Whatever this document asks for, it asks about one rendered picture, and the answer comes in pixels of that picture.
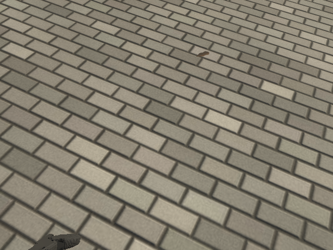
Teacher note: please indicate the robot left hand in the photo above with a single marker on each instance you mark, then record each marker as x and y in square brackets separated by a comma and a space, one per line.
[57, 242]

